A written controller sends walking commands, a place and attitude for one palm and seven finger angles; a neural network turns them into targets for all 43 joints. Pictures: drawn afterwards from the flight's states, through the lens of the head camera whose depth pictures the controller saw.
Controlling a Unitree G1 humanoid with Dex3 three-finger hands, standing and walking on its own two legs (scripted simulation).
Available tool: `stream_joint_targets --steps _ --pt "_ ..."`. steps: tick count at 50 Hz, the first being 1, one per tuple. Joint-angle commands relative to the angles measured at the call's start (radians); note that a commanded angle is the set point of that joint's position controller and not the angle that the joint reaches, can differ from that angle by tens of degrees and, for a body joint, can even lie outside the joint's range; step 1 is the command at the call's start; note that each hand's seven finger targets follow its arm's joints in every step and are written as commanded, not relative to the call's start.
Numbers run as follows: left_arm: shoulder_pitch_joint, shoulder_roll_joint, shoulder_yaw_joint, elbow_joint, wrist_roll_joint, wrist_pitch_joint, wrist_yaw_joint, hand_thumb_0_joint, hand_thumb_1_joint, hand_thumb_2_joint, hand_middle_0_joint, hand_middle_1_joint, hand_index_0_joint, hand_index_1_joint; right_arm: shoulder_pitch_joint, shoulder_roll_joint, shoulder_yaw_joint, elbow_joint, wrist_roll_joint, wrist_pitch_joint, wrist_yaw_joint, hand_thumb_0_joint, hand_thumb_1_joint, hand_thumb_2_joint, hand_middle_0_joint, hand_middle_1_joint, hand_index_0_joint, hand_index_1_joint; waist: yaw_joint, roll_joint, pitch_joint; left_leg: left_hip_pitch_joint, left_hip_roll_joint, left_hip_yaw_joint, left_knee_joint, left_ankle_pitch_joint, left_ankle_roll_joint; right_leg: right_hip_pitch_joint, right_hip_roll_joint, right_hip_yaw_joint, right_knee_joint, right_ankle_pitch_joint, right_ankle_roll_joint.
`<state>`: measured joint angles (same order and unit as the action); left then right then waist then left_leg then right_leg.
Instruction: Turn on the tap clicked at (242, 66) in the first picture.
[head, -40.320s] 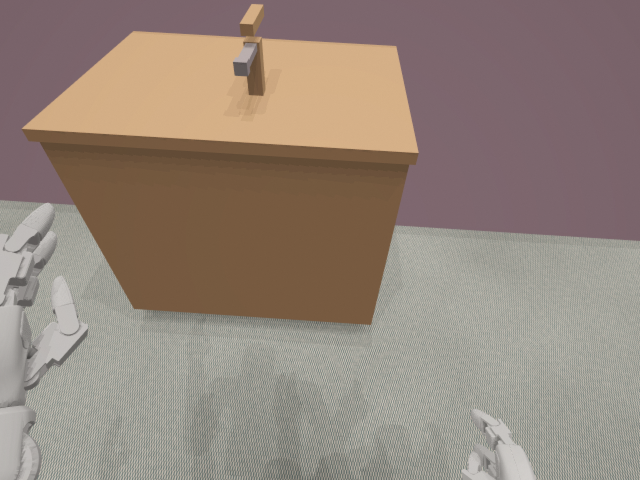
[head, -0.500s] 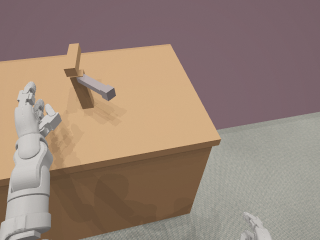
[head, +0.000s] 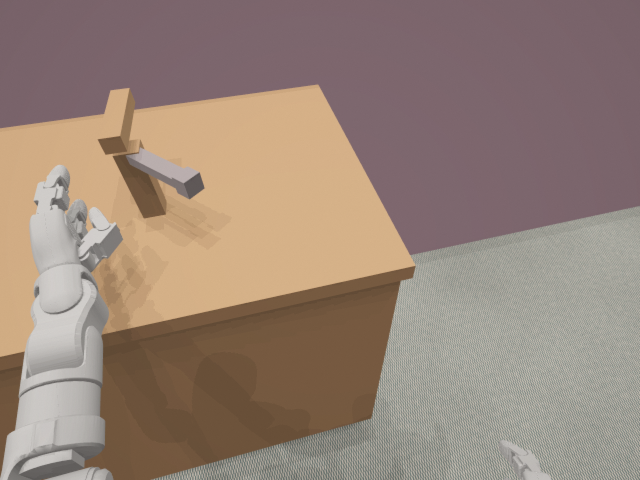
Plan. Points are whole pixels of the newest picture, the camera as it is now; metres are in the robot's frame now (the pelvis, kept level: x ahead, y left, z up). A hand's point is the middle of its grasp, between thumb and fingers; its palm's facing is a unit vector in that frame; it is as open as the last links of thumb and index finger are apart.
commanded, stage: push the lever round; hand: left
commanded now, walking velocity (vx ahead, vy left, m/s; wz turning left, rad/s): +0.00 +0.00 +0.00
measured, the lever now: (188, 182) +0.45 +0.21 +0.15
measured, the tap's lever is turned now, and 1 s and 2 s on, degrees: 41 41 51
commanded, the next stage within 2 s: none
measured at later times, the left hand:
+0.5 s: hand (145, 220) +0.38 +0.25 +0.14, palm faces +0.56 -0.83 -0.06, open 7.8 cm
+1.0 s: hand (166, 215) +0.39 +0.22 +0.15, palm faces +0.65 -0.76 -0.05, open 7.8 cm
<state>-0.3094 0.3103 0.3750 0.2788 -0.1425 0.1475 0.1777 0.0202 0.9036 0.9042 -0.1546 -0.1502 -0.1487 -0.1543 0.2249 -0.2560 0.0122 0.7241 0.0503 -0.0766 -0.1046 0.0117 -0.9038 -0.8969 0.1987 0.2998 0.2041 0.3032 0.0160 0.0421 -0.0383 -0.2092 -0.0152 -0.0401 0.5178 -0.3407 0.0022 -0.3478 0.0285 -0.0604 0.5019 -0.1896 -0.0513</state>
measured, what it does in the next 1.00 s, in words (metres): stands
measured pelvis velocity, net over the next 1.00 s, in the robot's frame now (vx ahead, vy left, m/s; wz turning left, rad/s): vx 0.00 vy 0.01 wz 0.00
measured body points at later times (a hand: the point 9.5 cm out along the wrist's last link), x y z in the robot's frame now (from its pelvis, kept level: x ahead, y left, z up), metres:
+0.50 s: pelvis +0.00 +0.00 +0.00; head +0.01 -0.02 +0.45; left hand +0.34 +0.29 +0.15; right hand +0.14 -0.25 -0.11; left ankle -0.04 +0.12 -0.73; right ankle +0.05 -0.09 -0.73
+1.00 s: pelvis +0.00 +0.01 +0.00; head +0.00 -0.01 +0.45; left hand +0.35 +0.26 +0.15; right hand +0.17 -0.23 -0.11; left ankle -0.04 +0.12 -0.73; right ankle +0.05 -0.09 -0.73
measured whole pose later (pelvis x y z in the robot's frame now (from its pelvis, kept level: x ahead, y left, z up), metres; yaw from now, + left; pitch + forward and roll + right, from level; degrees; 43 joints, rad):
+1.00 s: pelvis +0.00 +0.01 +0.00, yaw +0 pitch +2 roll +0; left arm -0.42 0.10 0.22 0.26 -0.02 0.24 0.55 0.02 0.90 0.90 -0.15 -0.15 -0.15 -0.15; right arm 0.16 -0.21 0.00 0.73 0.00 -0.01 -0.08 0.01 -0.90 -0.90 0.20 0.30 0.20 0.30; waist 0.02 0.03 -0.06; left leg -0.21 -0.03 -0.04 0.52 -0.35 0.01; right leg -0.35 0.02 -0.06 0.51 -0.20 -0.04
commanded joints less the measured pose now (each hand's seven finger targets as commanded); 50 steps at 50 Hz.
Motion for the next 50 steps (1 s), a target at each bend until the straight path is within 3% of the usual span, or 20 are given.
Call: stream_joint_targets --steps 1,3,4,6,12,14,15,16,19,20,25,34,35,38,39,42,44,47,49,50 --pt "-0.411 0.239 0.012 -0.228 0.012 -0.097 0.017 0.000 0.900 0.900 -0.150 -0.150 -0.150 -0.150 -0.112 -0.112 -0.039 -0.137 0.000 -0.060 -0.007 0.000 -0.900 -0.900 0.200 0.300 0.200 0.300 -0.009 0.000 -0.228 -0.111 -0.006 0.021 -0.082 0.186 0.017 0.245 -0.039 0.055 -0.067 0.077 0.027" --pt "-0.413 0.241 0.010 -0.190 0.008 -0.089 0.019 0.000 0.900 0.900 -0.150 -0.150 -0.150 -0.150 -0.114 -0.116 -0.038 -0.133 -0.001 -0.060 -0.009 0.000 -0.900 -0.900 0.200 0.300 0.200 0.300 -0.012 -0.019 -0.223 -0.133 -0.008 0.023 -0.079 0.157 0.021 0.246 -0.043 0.066 -0.077 0.047 0.032" --pt "-0.417 0.281 0.053 -0.163 0.011 -0.085 0.025 0.000 0.900 0.900 -0.150 -0.150 -0.150 -0.150 -0.116 -0.117 -0.038 -0.122 0.001 -0.056 -0.012 0.000 -0.900 -0.900 0.200 0.300 0.200 0.300 -0.008 -0.009 -0.209 -0.137 -0.006 0.022 -0.081 0.142 0.022 0.241 -0.043 0.066 -0.082 0.025 0.030" --pt "-0.428 0.270 0.035 -0.144 0.008 -0.076 0.024 0.000 0.900 0.900 -0.150 -0.150 -0.150 -0.150 -0.116 -0.116 -0.039 -0.129 0.002 -0.053 -0.011 0.000 -0.900 -0.900 0.200 0.300 0.200 0.300 -0.011 -0.040 -0.225 -0.152 -0.007 0.027 -0.077 0.139 0.025 0.259 -0.048 0.077 -0.087 0.020 0.036" --pt "-0.430 0.224 0.008 -0.163 0.013 -0.087 0.051 0.000 0.900 0.900 -0.150 -0.150 -0.150 -0.150 -0.115 -0.109 -0.041 -0.141 -0.002 -0.051 0.000 0.000 -0.900 -0.900 0.200 0.300 0.200 0.300 -0.001 -0.009 -0.266 -0.133 -0.007 0.030 -0.072 0.179 0.021 0.270 -0.045 0.071 -0.071 0.077 0.033" --pt "-0.423 0.236 0.030 -0.139 0.020 -0.085 0.074 0.000 0.900 0.900 -0.150 -0.150 -0.150 -0.150 -0.115 -0.112 -0.040 -0.134 -0.004 -0.043 0.000 0.000 -0.900 -0.900 0.200 0.300 0.200 0.300 0.003 -0.023 -0.255 -0.144 -0.005 0.027 -0.072 0.175 0.019 0.266 -0.043 0.067 -0.069 0.071 0.033" --pt "-0.457 0.192 -0.014 -0.144 0.020 -0.086 0.081 0.000 0.900 0.900 -0.150 -0.150 -0.150 -0.150 -0.113 -0.109 -0.037 -0.137 -0.003 -0.043 0.001 0.000 -0.900 -0.900 0.200 0.300 0.200 0.300 -0.013 -0.040 -0.246 -0.142 -0.005 0.025 -0.075 0.164 0.020 0.247 -0.045 0.064 -0.072 0.059 0.037" --pt "-0.444 0.222 0.018 -0.106 0.024 -0.080 0.095 0.000 0.900 0.900 -0.150 -0.150 -0.150 -0.150 -0.110 -0.112 -0.039 -0.133 -0.004 -0.042 0.000 0.000 -0.900 -0.900 0.200 0.300 0.200 0.300 -0.006 -0.071 -0.231 -0.159 -0.004 0.024 -0.075 0.150 0.021 0.245 -0.044 0.066 -0.078 0.037 0.038" --pt "-0.469 0.203 0.004 -0.167 0.043 -0.079 0.128 0.000 0.900 0.900 -0.150 -0.150 -0.150 -0.150 -0.125 -0.110 -0.042 -0.137 -0.010 -0.039 0.002 0.000 -0.900 -0.900 0.200 0.300 0.200 0.300 0.000 -0.012 -0.263 -0.128 -0.006 0.027 -0.072 0.178 0.018 0.248 -0.044 0.060 -0.068 0.062 0.033" --pt "-0.486 0.191 -0.011 -0.202 0.051 -0.087 0.141 0.000 0.900 0.900 -0.150 -0.150 -0.150 -0.150 -0.121 -0.106 -0.043 -0.141 -0.013 -0.037 0.005 0.000 -0.900 -0.900 0.200 0.300 0.200 0.300 -0.002 0.022 -0.286 -0.110 -0.005 0.027 -0.072 0.207 0.013 0.255 -0.043 0.059 -0.058 0.095 0.029" --pt "-0.476 0.084 -0.092 -0.224 0.068 -0.089 0.189 0.000 0.900 0.900 -0.150 -0.150 -0.150 -0.150 -0.119 -0.101 -0.046 -0.134 -0.021 -0.034 0.009 0.000 -0.900 -0.900 0.200 0.300 0.200 0.300 -0.014 -0.007 -0.283 -0.078 0.002 0.015 -0.067 0.261 -0.005 0.229 -0.033 0.036 -0.040 0.136 0.024" --pt "-0.443 0.050 -0.073 -0.211 0.103 -0.009 0.294 0.000 0.900 0.900 -0.150 -0.150 -0.150 -0.150 -0.150 -0.094 -0.048 -0.127 -0.035 -0.005 0.008 0.000 -0.900 -0.900 0.200 0.300 0.200 0.300 0.016 -0.044 -0.271 -0.079 0.003 0.021 -0.074 0.326 -0.026 0.256 -0.032 0.020 -0.036 0.171 0.019" --pt "-0.480 -0.005 -0.130 -0.228 0.109 -0.006 0.300 0.000 0.900 0.900 -0.150 -0.150 -0.150 -0.150 -0.151 -0.089 -0.046 -0.131 -0.035 -0.003 0.010 0.000 -0.900 -0.900 0.200 0.300 0.200 0.300 0.002 -0.046 -0.273 -0.072 0.004 0.021 -0.074 0.330 -0.030 0.246 -0.035 0.020 -0.034 0.172 0.020" --pt "-0.516 -0.030 -0.147 -0.258 0.121 0.000 0.335 0.000 0.900 0.900 -0.150 -0.150 -0.150 -0.150 -0.156 -0.084 -0.048 -0.129 -0.044 -0.002 0.015 0.000 -0.900 -0.900 0.200 0.300 0.200 0.300 0.000 -0.035 -0.294 -0.051 0.005 0.025 -0.063 0.355 -0.033 0.246 -0.034 0.021 -0.030 0.197 0.020" --pt "-0.504 0.005 -0.102 -0.247 0.126 0.002 0.348 0.000 0.900 0.900 -0.150 -0.150 -0.150 -0.150 -0.159 -0.085 -0.052 -0.122 -0.047 0.001 0.012 0.000 -0.900 -0.900 0.200 0.300 0.200 0.300 0.009 -0.033 -0.293 -0.053 0.007 0.022 -0.063 0.360 -0.034 0.251 -0.032 0.018 -0.027 0.193 0.019" --pt "-0.501 -0.037 -0.143 -0.260 0.134 0.002 0.364 0.000 0.900 0.900 -0.150 -0.150 -0.150 -0.150 -0.158 -0.080 -0.053 -0.125 -0.053 0.006 0.019 0.000 -0.900 -0.900 0.200 0.300 0.200 0.300 0.005 -0.035 -0.312 -0.044 0.007 0.027 -0.051 0.403 -0.039 0.261 -0.034 0.019 -0.016 0.242 0.018" --pt "-0.492 -0.010 -0.108 -0.242 0.139 0.014 0.376 0.000 0.900 0.900 -0.150 -0.150 -0.150 -0.150 -0.160 -0.080 -0.053 -0.116 -0.055 0.016 0.018 0.000 -0.900 -0.900 0.200 0.300 0.200 0.300 0.014 -0.029 -0.301 -0.054 0.006 0.026 -0.056 0.393 -0.041 0.267 -0.035 0.019 -0.020 0.234 0.016" --pt "-0.506 -0.090 -0.185 -0.249 0.142 0.030 0.381 0.000 0.900 0.900 -0.150 -0.150 -0.150 -0.150 -0.170 -0.071 -0.051 -0.123 -0.054 0.019 0.021 0.000 -0.900 -0.900 0.200 0.300 0.200 0.300 0.000 -0.022 -0.289 -0.046 0.005 0.028 -0.052 0.397 -0.043 0.256 -0.037 0.017 -0.021 0.234 0.016" --pt "-0.506 -0.054 -0.142 -0.242 0.141 0.038 0.392 0.000 0.900 0.900 -0.150 -0.150 -0.150 -0.150 -0.173 -0.077 -0.054 -0.114 -0.055 0.024 0.018 0.000 -0.900 -0.900 0.200 0.300 0.200 0.300 0.006 -0.032 -0.285 -0.049 0.006 0.025 -0.057 0.385 -0.041 0.258 -0.034 0.017 -0.027 0.219 0.015" --pt "-0.523 -0.092 -0.180 -0.262 0.137 0.037 0.394 0.000 0.900 0.900 -0.150 -0.150 -0.150 -0.150 -0.177 -0.071 -0.052 -0.122 -0.054 0.024 0.020 0.000 -0.900 -0.900 0.200 0.300 0.200 0.300 0.001 -0.025 -0.284 -0.044 0.006 0.025 -0.058 0.385 -0.042 0.256 -0.038 0.018 -0.028 0.218 0.016"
